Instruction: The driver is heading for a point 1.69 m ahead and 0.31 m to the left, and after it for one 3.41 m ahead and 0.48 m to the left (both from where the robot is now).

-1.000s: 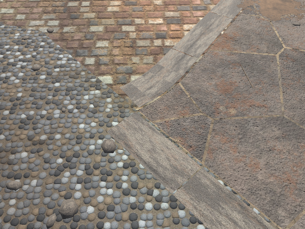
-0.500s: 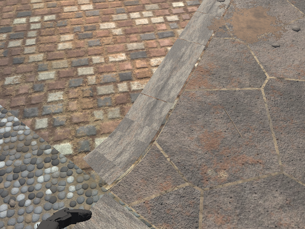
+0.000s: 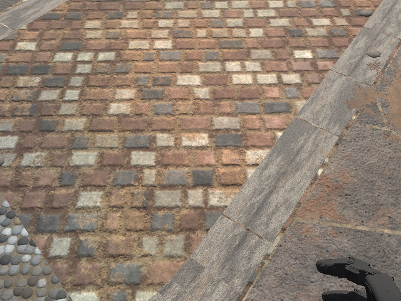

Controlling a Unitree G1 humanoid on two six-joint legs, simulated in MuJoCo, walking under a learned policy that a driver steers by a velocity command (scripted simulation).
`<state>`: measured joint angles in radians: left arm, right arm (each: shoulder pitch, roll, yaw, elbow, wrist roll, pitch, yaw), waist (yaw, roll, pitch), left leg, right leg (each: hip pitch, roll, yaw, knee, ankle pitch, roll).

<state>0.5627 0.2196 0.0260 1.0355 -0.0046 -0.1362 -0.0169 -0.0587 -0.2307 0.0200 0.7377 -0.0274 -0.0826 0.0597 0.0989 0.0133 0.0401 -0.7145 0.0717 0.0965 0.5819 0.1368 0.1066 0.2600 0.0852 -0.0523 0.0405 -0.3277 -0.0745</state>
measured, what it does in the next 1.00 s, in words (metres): walks ahead: left foot, then right foot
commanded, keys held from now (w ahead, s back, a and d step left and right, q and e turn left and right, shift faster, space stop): w+shift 0.80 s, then w+q+shift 0.20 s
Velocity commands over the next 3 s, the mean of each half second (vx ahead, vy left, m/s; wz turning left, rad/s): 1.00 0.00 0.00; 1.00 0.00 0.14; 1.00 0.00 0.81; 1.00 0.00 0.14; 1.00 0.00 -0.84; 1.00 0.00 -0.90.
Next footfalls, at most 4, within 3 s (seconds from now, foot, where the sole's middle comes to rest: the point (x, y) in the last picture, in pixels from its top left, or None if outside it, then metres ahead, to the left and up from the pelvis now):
0.08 left None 0.30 0.09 -0.76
0.54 right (255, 219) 0.75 -0.08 -0.76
1.00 left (218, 123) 1.21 0.08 -0.76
1.42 right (237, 58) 1.66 0.02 -0.76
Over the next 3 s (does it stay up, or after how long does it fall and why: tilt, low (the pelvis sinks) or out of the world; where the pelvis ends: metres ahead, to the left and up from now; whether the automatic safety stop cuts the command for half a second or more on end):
stays up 2.72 0.60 0.01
